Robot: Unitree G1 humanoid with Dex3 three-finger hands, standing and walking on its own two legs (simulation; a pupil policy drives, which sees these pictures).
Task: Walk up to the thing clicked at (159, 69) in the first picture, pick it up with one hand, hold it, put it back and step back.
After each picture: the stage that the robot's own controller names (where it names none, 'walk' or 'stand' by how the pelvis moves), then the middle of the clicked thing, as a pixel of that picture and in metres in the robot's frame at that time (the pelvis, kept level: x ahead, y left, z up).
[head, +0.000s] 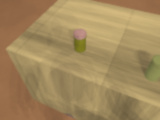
stand; (155, 68) +0.49 -0.30 -0.09
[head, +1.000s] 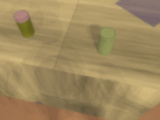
sink last; (105, 42) +0.55 -0.05 -0.05
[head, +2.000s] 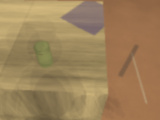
rise first; (44, 54) +0.52 +0.21 -0.06
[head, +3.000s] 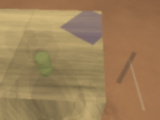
stand; (44, 64) +0.51 +0.21 -0.09
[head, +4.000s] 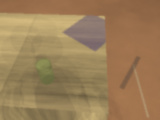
stand; (45, 72) +0.47 +0.20 -0.10
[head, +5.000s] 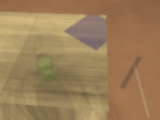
stand; (46, 69) +0.49 +0.20 -0.09
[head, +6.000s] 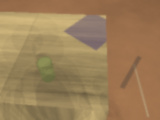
stand; (46, 69) +0.49 +0.20 -0.09
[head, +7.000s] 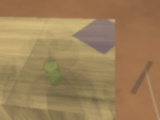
rise first; (53, 73) +0.47 +0.20 -0.09
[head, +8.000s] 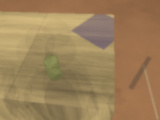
go down; (53, 68) +0.49 +0.20 -0.09
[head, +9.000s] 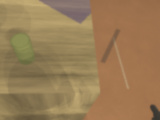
go down; (23, 49) +0.50 +0.19 -0.04
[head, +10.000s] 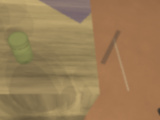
approach; (21, 48) +0.49 +0.19 -0.02
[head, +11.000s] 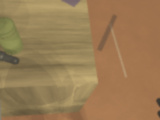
close in; (8, 37) +0.50 +0.20 +0.01
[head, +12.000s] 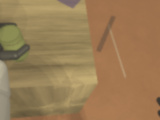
lift; (14, 44) +0.48 +0.18 +0.01
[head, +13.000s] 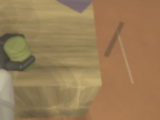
lift; (21, 55) +0.44 +0.18 +0.01
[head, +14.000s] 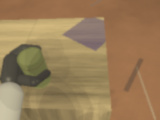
lift; (35, 69) +0.33 +0.16 +0.15
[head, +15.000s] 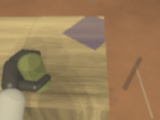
hold; (35, 74) +0.32 +0.16 +0.12
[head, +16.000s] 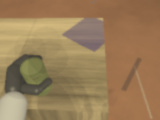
hold; (37, 78) +0.32 +0.16 +0.10
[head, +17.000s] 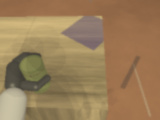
crouch; (36, 75) +0.34 +0.17 +0.10
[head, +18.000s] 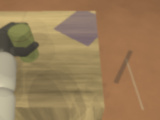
crouch; (24, 44) +0.44 +0.19 +0.12
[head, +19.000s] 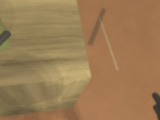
lower; out of the picture +0.51 +0.21 +0.02
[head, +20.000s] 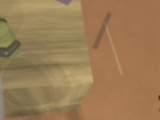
lower; (4, 41) +0.49 +0.20 +0.01
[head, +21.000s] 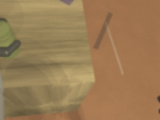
lower; (4, 41) +0.49 +0.20 +0.01
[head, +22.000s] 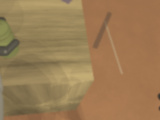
lower; (3, 40) +0.49 +0.20 +0.01
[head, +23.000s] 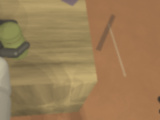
loosen; (14, 42) +0.48 +0.18 +0.01
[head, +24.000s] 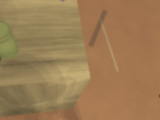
withdraw; (3, 41) +0.48 +0.19 +0.01
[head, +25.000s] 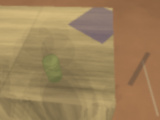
sink last; (52, 69) +0.45 +0.17 -0.04
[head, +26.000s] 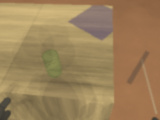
stand; (52, 64) +0.47 +0.18 -0.04
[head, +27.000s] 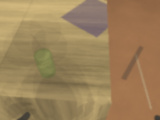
stand; (45, 64) +0.45 +0.18 -0.02
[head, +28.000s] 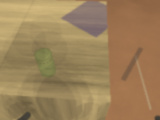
stand; (45, 63) +0.46 +0.18 -0.02
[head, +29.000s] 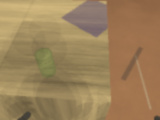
stand; (46, 63) +0.46 +0.18 -0.02
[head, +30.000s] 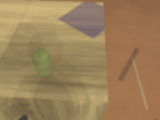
stand; (43, 64) +0.46 +0.18 -0.03
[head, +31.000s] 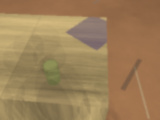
stand; (52, 72) +0.48 +0.17 -0.09
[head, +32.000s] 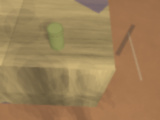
walk; (56, 37) +0.57 +0.12 -0.08
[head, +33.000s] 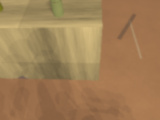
walk; (57, 5) +0.87 +0.21 -0.07
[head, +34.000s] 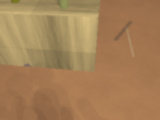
stand; out of the picture +1.13 +0.19 -0.07
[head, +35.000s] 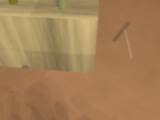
stand; (62, 1) +1.11 +0.17 -0.09
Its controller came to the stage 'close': yes
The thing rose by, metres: 0.21
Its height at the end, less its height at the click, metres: +0.00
